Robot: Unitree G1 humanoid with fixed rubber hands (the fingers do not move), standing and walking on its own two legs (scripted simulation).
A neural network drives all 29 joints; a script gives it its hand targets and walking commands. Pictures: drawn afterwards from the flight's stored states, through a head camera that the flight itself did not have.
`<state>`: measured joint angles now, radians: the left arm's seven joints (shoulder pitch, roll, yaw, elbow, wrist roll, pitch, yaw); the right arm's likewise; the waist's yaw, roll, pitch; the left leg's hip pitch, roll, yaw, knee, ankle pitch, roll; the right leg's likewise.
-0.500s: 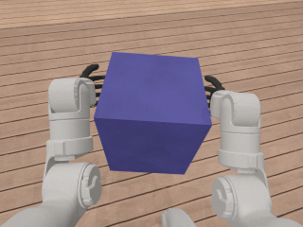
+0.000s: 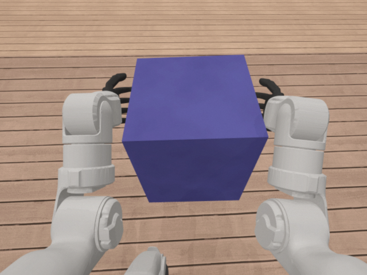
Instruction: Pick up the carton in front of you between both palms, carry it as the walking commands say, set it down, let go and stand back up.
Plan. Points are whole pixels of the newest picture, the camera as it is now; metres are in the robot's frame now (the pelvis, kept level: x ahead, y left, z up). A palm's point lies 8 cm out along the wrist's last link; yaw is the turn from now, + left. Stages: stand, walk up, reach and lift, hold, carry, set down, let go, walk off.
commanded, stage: carry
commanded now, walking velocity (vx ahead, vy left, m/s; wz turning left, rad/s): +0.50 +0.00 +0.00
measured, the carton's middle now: (192, 135) +0.39 +0.03 +0.10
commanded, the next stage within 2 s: none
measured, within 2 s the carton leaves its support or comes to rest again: neither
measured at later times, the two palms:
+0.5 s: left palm (165, 7) +0.71 +0.14 +0.23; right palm (278, 18) +0.71 -0.16 +0.22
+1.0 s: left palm out of the picture +1.04 +0.13 +0.26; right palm out of the picture +1.00 -0.17 +0.25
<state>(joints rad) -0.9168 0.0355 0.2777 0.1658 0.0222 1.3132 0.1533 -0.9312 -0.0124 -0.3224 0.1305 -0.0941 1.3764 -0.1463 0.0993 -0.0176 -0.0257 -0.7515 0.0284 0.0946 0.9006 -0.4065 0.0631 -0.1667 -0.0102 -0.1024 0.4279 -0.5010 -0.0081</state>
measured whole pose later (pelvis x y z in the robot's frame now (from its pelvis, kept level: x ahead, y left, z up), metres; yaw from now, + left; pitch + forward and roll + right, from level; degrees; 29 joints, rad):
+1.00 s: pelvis +0.64 +0.02 +0.11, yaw -1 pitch +3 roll +0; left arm -0.89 0.04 0.31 0.23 0.08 1.34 0.11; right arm -0.83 -0.02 -0.21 0.20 -0.04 1.34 -0.16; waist -0.10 -0.01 -0.01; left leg -0.44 -0.01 0.15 0.63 -0.42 0.09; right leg -0.59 0.00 0.00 1.33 -0.46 -0.04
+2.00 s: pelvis +1.30 -0.02 +0.19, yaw -1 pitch +4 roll -2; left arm -0.94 0.03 0.32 0.17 0.09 1.34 0.12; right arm -0.91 -0.04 -0.25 0.16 -0.03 1.35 -0.17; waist -0.05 0.04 -0.05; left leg -0.16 0.06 0.12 0.57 -0.60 0.03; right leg -0.63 0.00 -0.14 0.68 -0.29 -0.06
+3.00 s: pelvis +1.95 -0.05 +0.29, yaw +0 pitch +5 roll +1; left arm -0.84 0.02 0.27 0.29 0.07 1.30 0.12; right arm -0.87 -0.02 -0.27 0.29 -0.08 1.35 -0.15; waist 0.06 0.01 -0.07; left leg -0.61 0.02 0.03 1.14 -0.37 0.02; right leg -0.32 0.00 -0.14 0.48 -0.24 -0.08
